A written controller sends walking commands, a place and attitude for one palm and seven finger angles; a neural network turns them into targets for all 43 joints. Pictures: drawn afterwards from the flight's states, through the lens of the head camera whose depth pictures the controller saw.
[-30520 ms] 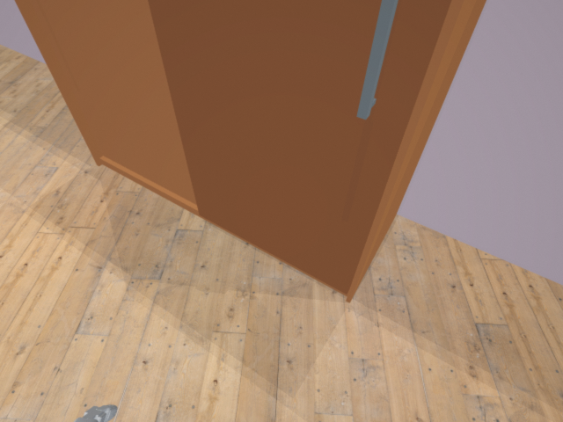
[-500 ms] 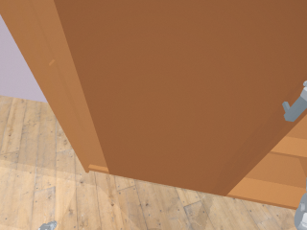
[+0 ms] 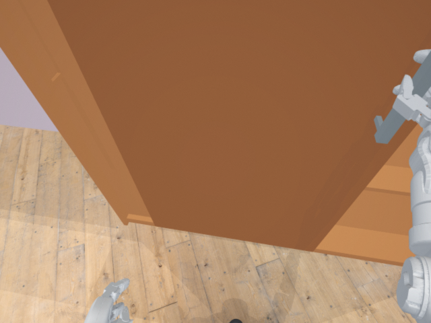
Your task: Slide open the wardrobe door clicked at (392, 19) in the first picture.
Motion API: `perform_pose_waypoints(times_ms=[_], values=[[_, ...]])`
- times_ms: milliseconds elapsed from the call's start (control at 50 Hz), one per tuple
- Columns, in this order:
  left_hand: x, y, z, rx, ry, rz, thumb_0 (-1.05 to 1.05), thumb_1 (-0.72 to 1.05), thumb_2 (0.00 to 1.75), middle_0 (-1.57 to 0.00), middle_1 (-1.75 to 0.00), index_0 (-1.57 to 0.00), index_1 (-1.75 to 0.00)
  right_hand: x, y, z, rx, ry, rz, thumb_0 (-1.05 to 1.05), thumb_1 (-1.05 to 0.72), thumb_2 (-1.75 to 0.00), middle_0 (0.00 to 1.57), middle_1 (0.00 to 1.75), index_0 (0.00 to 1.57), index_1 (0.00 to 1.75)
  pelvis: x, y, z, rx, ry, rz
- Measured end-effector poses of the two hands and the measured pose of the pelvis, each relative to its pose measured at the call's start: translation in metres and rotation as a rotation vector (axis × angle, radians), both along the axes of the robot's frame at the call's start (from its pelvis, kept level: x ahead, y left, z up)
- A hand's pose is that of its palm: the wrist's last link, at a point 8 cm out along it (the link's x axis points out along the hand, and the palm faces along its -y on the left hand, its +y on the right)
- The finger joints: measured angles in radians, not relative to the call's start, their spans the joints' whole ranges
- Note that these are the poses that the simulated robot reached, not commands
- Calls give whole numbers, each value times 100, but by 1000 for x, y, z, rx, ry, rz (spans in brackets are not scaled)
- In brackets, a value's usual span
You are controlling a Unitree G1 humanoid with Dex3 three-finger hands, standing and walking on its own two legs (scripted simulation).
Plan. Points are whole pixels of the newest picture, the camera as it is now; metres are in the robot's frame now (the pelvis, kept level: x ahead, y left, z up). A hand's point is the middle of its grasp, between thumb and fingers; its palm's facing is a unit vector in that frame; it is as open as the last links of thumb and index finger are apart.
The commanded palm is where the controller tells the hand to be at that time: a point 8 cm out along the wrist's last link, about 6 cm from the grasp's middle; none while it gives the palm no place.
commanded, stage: stop walking and hold the door there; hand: right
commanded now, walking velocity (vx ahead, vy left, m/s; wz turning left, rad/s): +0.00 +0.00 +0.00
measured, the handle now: (410, 84) +0.48 -0.32 +0.19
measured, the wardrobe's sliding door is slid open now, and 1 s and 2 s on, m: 0.56 0.56 0.56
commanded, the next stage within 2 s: loosen the grip on the handle in 0.84 s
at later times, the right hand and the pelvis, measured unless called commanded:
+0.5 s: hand (400, 96) +0.44 -0.28 +0.20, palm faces +0.49 +0.85 -0.18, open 6.5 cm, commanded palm +0.40 -0.30 +0.17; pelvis +0.00 +0.03 +0.00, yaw +2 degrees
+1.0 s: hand (402, 93) +0.45 -0.29 +0.20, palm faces +0.48 +0.86 -0.16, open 6.7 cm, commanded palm +0.39 -0.32 +0.20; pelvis +0.01 +0.05 -0.01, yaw +1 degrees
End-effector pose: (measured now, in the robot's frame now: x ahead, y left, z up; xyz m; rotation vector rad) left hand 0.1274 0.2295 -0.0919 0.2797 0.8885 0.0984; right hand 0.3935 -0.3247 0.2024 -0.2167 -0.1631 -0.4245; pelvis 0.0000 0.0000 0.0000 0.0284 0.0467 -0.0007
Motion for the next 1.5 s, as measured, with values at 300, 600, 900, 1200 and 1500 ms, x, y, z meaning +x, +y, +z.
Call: perform_pose_waypoints(times_ms=[300, 600, 900, 1200, 1500], values=[[-82, 69, -1, 106, 106, 204, 1, 90, 90, -20, -30, -21, -30, -2, 5, 4, 31, 54, -47, -5, -73, -79, 39, 136, 16, 133, -4, 14, 0, 2, -15, 24], [-80, 88, -17, 72, 156, 222, 1, 90, 90, -21, -30, -21, -30, -2, 10, 5, 24, 68, -107, -5, -72, -84, 39, 133, 15, 134, 7, 39, -3, -8, -17, 31], [-29, 91, -13, 61, 74, 179, 1, 90, 90, -21, -30, -21, -30, -1, 10, 3, -2, 54, -112, -7, -71, -85, 41, 135, 15, 133, 15, 46, -7, -13, -21, 31], [-62, 97, -4, 91, 84, 103, 0, 90, 90, -21, -30, -21, -30, 0, -3, 17, 26, 80, -70, -1, -17, -57, 45, 139, 38, 137, -17, 46, -10, -1, 61, -16], [-150, 86, -16, 106, 269, 225, 1, 90, 90, -21, -30, -21, -30, 8, -12, 15, 8, 98, -98, -1, 50, -23, 33, 124, 31, 123, -26, 38, -13, 19, 73, -12]])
